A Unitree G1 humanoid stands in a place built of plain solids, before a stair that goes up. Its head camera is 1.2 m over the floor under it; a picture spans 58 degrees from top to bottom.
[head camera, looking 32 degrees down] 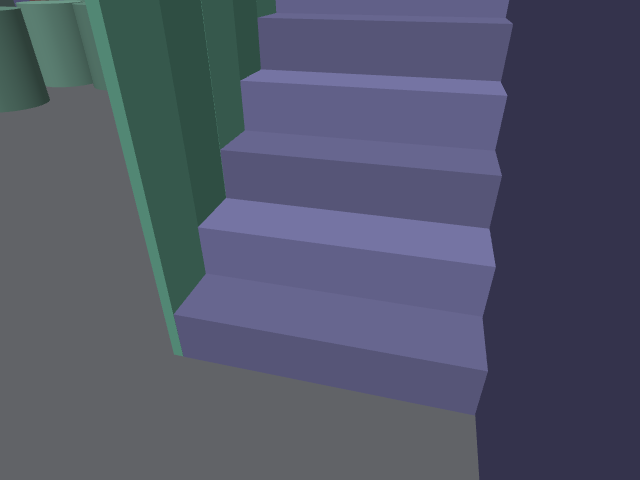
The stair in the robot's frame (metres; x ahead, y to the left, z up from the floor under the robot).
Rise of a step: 0.21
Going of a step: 0.24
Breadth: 1.02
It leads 14 degrees to the right of straight ahead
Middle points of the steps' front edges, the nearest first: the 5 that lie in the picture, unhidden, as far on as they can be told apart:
0.99 0.00 0.21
1.23 -0.05 0.41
1.46 -0.11 0.62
1.70 -0.17 0.82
1.93 -0.23 1.03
